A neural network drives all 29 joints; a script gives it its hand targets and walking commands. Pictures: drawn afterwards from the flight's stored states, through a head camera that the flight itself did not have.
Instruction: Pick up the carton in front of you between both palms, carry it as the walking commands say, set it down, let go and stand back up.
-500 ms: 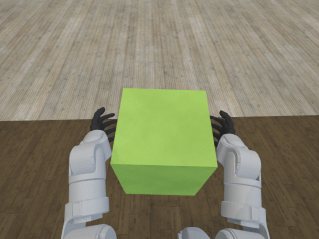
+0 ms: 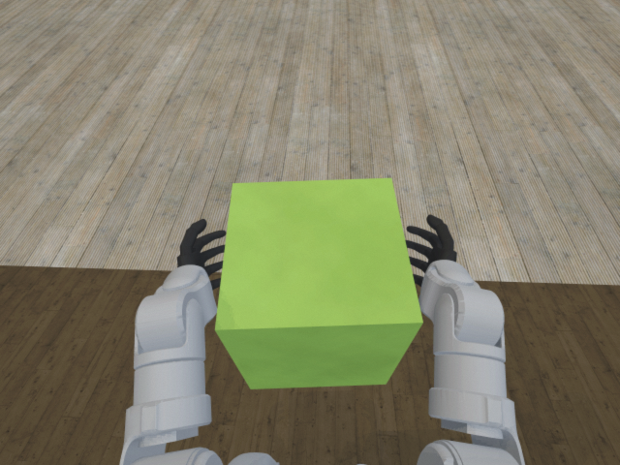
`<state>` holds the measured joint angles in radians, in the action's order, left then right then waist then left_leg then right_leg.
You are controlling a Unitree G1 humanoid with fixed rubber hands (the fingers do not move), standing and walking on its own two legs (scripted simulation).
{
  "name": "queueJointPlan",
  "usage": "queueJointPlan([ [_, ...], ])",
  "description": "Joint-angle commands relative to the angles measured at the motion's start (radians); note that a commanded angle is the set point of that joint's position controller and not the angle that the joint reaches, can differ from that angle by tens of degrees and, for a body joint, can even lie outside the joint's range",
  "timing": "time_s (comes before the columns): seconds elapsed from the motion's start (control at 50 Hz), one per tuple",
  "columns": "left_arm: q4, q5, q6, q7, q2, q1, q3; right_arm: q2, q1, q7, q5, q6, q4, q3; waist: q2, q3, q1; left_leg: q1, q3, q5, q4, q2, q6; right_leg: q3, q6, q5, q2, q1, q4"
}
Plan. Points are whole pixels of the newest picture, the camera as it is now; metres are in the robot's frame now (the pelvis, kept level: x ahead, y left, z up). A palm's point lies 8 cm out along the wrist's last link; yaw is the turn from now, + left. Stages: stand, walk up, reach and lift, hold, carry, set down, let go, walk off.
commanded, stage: carry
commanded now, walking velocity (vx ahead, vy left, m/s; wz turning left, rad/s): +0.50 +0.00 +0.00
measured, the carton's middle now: (315, 291) +0.34 +0.01 +0.01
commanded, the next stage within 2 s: none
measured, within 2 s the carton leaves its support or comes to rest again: neither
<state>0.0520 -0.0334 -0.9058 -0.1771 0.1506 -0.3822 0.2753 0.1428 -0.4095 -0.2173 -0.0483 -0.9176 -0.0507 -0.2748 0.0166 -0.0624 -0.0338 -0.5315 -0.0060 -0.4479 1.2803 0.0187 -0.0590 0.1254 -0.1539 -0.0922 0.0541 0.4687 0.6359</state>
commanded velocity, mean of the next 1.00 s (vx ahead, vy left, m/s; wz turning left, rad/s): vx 0.14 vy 0.00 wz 0.00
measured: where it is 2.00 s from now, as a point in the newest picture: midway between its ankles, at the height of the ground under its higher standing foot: (339, 388)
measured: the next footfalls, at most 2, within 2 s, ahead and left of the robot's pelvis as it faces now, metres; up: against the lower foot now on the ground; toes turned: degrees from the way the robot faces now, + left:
left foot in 0.44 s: +0.45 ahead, +0.04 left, -0.06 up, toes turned +0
right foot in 0.90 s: +0.52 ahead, -0.15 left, -0.07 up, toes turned -8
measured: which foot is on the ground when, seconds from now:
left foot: up 0.00-0.42, down 0.44-1.00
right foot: down 0.00-0.44, up 0.46-0.88, down 0.90-1.00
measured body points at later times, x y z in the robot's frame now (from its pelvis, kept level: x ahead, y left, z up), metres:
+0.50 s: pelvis +0.30 -0.01 -0.06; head +0.30 -0.02 +0.39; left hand +0.66 +0.13 +0.05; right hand +0.63 -0.19 +0.05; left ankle +0.39 +0.02 -0.78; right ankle +0.13 -0.06 -0.65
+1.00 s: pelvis +0.46 -0.06 -0.06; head +0.47 -0.08 +0.39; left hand +0.81 +0.07 +0.03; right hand +0.79 -0.25 +0.02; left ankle +0.41 +0.03 -0.77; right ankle +0.48 -0.15 -0.79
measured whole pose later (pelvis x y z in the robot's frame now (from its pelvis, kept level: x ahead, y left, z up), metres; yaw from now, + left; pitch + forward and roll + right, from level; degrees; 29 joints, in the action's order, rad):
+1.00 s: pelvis +0.46 -0.06 -0.06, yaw -3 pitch +5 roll +0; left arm 0.02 -0.09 -0.92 -0.20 0.16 -0.43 0.27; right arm 0.10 -0.43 -0.20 -0.03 -0.93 -0.02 -0.24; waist 0.05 -0.08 0.02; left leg -0.37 -0.05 -0.42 0.76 0.02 -0.05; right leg 0.08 -0.07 -0.08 0.02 0.42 0.57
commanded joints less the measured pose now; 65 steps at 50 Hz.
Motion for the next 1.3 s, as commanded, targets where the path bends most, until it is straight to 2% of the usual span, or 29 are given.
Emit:
queueJointPlan([
  [0.0, -0.108, 0.176, 0.044, 0.028, 0.775, -0.65, -0.641, 0.804, -0.518, 0.009, 0.094, 0.044, -0.001, 0.57, -0.109, -0.323, 0.017, -0.156, 0.042, 0.092, -0.096, -0.076, 0.008, -0.462, -0.005, 0.05, -0.31, -0.339, -0.289],
  [0.06, -0.127, 0.169, 0.066, 0.023, 0.745, -0.597, -0.636, 0.794, -0.461, 0.007, 0.082, 0.07, 0.013, 0.582, -0.091, -0.358, -0.007, -0.289, 0.016, 0.177, -0.168, -0.071, 0.019, -0.432, -0.028, 0.367, -0.325, -0.511, -0.234],
  [0.08, -0.116, 0.18, 0.067, 0.027, 0.767, -0.571, -0.642, 0.773, -0.485, -0.002, 0.079, 0.08, 0.048, 0.591, -0.068, -0.346, -0.016, -0.316, 0.003, 0.235, -0.212, -0.064, 0.019, -0.347, 0.048, 0.504, -0.286, -0.535, -0.215],
  [0.14, -0.101, 0.172, 0.072, 0.016, 0.726, -0.499, -0.625, 0.762, -0.455, -0.007, 0.103, 0.087, 0.059, 0.611, -0.121, -0.357, -0.032, -0.319, -0.048, 0.342, -0.322, -0.043, 0.023, -0.262, 0.069, 0.691, -0.213, -0.62, -0.19],
  [0.28, -0.147, 0.166, 0.053, -0.009, 0.635, -0.492, -0.61, 0.662, -0.457, -0.016, 0.097, 0.055, 0.113, 0.587, -0.093, -0.24, -0.069, -0.266, -0.161, 0.553, -0.669, 0.037, -0.018, -0.168, 0.101, 0.729, -0.131, -0.68, -0.136],
  [0.3, -0.132, 0.139, 0.046, -0.014, 0.613, -0.484, -0.591, 0.649, -0.478, -0.018, 0.086, 0.046, 0.129, 0.587, -0.149, -0.22, -0.069, -0.203, -0.162, 0.619, -0.727, 0.052, -0.027, -0.168, 0.097, 0.752, -0.11, -0.644, -0.11],
  [0.34, -0.133, 0.139, 0.028, -0.032, 0.598, -0.455, -0.603, 0.619, -0.421, -0.015, 0.089, 0.022, 0.092, 0.563, -0.105, -0.243, -0.039, 0.043, -0.171, 0.773, -0.874, 0.092, -0.025, -0.121, 0.117, 0.74, -0.091, -0.572, 0.044],
  [0.38, -0.112, 0.14, 0.004, -0.032, 0.625, -0.485, -0.604, 0.589, -0.443, -0.008, 0.088, 0.004, 0.14, 0.548, -0.084, -0.286, 0.049, 0.316, -0.176, 0.957, -1.027, 0.046, -0.007, -0.06, 0.154, 0.657, -0.081, -0.44, 0.32],
  [0.4, -0.099, 0.136, -0.016, -0.035, 0.599, -0.523, -0.605, 0.553, -0.422, -0.006, 0.083, -0.013, 0.105, 0.538, -0.021, -0.278, 0.118, 0.484, -0.115, 1.049, -1.042, -0.056, -0.019, -0.038, 0.179, 0.399, -0.044, -0.299, 0.536],
  [0.42, -0.099, 0.141, -0.042, -0.039, 0.59, -0.526, -0.571, 0.521, -0.374, -0.009, 0.066, -0.037, 0.083, 0.498, 0.185, -0.281, 0.119, 0.701, -0.025, 1.493, -0.817, -0.2, -0.059, -0.022, 0.165, -0.292, 0.032, -0.039, 0.76],
  [0.44, -0.061, 0.142, -0.064, -0.036, 0.58, -0.492, -0.561, 0.493, -0.37, -0.02, 0.053, -0.049, 0.071, 0.486, 0.227, -0.394, 0.06, 0.915, 0.265, 1.779, -0.611, -0.404, -0.186, -0.129, 0.196, -0.634, 0.056, 0.219, 0.862],
  [0.46, -0.136, 0.16, -0.063, -0.039, 0.549, -0.53, -0.537, 0.541, -0.36, -0.021, 0.086, -0.058, 0.055, 0.494, 0.13, -0.504, 0.096, 0.938, 0.406, 1.425, -0.667, -0.452, -0.311, -0.176, 0.155, -0.578, 0.015, 0.259, 0.927],
  [0.48, -0.097, 0.133, -0.077, -0.041, 0.587, -0.497, -0.523, 0.597, -0.473, -0.019, 0.139, -0.053, 0.107, 0.54, 0.114, -0.493, 0.071, 0.836, 0.473, 0.931, -0.762, -0.431, -0.333, -0.168, 0.121, -0.517, -0.032, 0.305, 0.899],
  [0.5, -0.134, 0.142, -0.066, -0.036, 0.644, -0.581, -0.516, 0.676, -0.601, -0.005, 0.187, -0.044, 0.16, 0.58, -0.02, -0.44, 0.078, 0.684, 0.51, 0.669, -0.83, -0.395, -0.329, -0.177, 0.112, -0.495, -0.054, 0.286, 0.809],
  [0.52, -0.133, 0.139, -0.058, -0.032, 0.674, -0.615, -0.508, 0.736, -0.676, 0.011, 0.233, -0.038, 0.191, 0.629, -0.058, -0.384, 0.055, 0.528, 0.457, 0.631, -0.855, -0.393, -0.313, -0.194, 0.103, -0.458, -0.077, 0.236, 0.725],
  [0.54, -0.112, 0.087, -0.046, -0.032, 0.663, -0.628, -0.499, 0.767, -0.669, 0.025, 0.231, -0.039, 0.113, 0.635, -0.07, -0.326, 0.037, 0.37, 0.37, 0.619, -0.884, -0.354, -0.238, -0.194, 0.101, -0.39, -0.098, 0.145, 0.601],
  [0.56, -0.112, 0.087, -0.039, -0.026, 0.703, -0.595, -0.511, 0.771, -0.644, 0.03, 0.225, -0.022, 0.134, 0.64, 0.025, -0.33, 0.029, 0.277, 0.285, 0.624, -0.894, -0.307, -0.248, -0.173, 0.1, -0.332, -0.102, 0.08, 0.483],
  [0.58, -0.105, 0.055, -0.023, -0.026, 0.682, -0.627, -0.511, 0.783, -0.635, 0.038, 0.203, -0.02, 0.093, 0.645, 0.042, -0.325, 0.044, 0.26, 0.238, 0.651, -0.901, -0.263, -0.186, -0.126, 0.11, -0.281, -0.083, 0.031, 0.426],
  [0.62, -0.105, 0.082, -0.008, -0.015, 0.741, -0.607, -0.552, 0.803, -0.655, 0.047, 0.213, 0.002, 0.153, 0.666, 0.056, -0.384, 0.055, 0.315, 0.2, 0.625, -0.893, -0.286, -0.166, -0.117, 0.117, -0.209, -0.09, 0.05, 0.4],
  [0.72, -0.047, 0.064, 0.005, -0.015, 0.721, -0.523, -0.558, 0.769, -0.549, 0.039, 0.173, 0.024, 0.106, 0.645, 0.063, -0.375, 0.091, 0.515, 0.118, 1.039, -0.802, -0.243, -0.106, -0.088, 0.122, -0.109, -0.055, 0.14, 0.191],
  [0.82, -0.07, 0.086, -0.002, -0.012, 0.68, -0.493, -0.568, 0.694, -0.471, 0.022, 0.129, 0.02, 0.12, 0.618, 0.125, -0.383, 0.102, 0.621, 0.064, 1.141, -0.652, -0.182, -0.111, -0.042, 0.112, 0.009, -0.02, 0.097, -0.062],
  [0.86, -0.085, 0.079, -0.009, -0.016, 0.666, -0.488, -0.546, 0.711, -0.501, 0.019, 0.142, 0.011, 0.131, 0.637, 0.04, -0.39, 0.069, 0.465, 0.04, 0.89, -0.59, -0.156, -0.07, -0.078, 0.103, 0.23, -0.077, -0.163, -0.241],
  [0.9, -0.083, 0.069, -0.022, -0.024, 0.624, -0.476, -0.524, 0.695, -0.485, 0.013, 0.15, -0.003, 0.095, 0.624, -0.123, -0.447, 0.048, 0.117, 0.018, 0.282, -0.498, -0.1, -0.01, -0.334, -0.038, 1.025, -0.366, -0.525, -0.056],
  [0.94, -0.085, 0.061, -0.023, -0.03, 0.608, -0.495, -0.522, 0.721, -0.491, 0.01, 0.161, -0.021, 0.055, 0.633, -0.196, -0.405, 0.02, 0.029, 0.009, -0.094, -0.468, -0.015, 0.016, -0.388, -0.118, 1.023, -0.398, -0.53, -0.118],
  [1.06, -0.097, 0.12, -0.01, -0.003, 0.701, -0.583, -0.57, 0.765, -0.522, 0.018, 0.141, -0.001, 0.054, 0.603, -0.082, -0.421, 0.021, 0.266, 0.032, 0.236, -0.736, -0.07, 0.029, -0.208, 0.011, 0.712, -0.253, -0.397, -0.1],
  [1.12, -0.053, 0.105, -0.024, -0.017, 0.678, -0.512, -0.567, 0.715, -0.491, 0.005, 0.116, -0.008, 0.057, 0.587, -0.08, -0.409, 0.025, 0.291, 0.039, 0.476, -0.692, -0.116, 0.013, -0.17, 0.022, 0.702, -0.229, -0.352, -0.086],
  [1.18, -0.086, 0.121, -0.027, -0.015, 0.684, -0.555, -0.576, 0.694, -0.498, -0.001, 0.092, -0.017, 0.05, 0.556, -0.046, -0.397, 0.023, 0.279, 0.016, 0.382, -0.673, -0.086, 0.023, -0.213, 0.057, 0.821, -0.246, -0.353, -0.104],
  [1.26, -0.075, 0.112, -0.034, -0.02, 0.684, -0.558, -0.575, 0.709, -0.496, 0.008, 0.093, -0.023, 0.055, 0.562, -0.071, -0.399, 0.041, 0.299, 0.023, 0.532, -0.695, -0.107, 0.021, -0.152, 0.041, 0.756, -0.216, -0.344, -0.051],
  [1.28, -0.097, 0.137, -0.037, -0.017, 0.717, -0.566, -0.594, 0.702, -0.506, 0.009, 0.1, -0.016, 0.079, 0.547, -0.016, -0.397, 0.027, 0.301, 0.034, 0.649, -0.66, -0.119, 0.011, -0.136, 0.047, 0.757, -0.201, -0.342, -0.045],
])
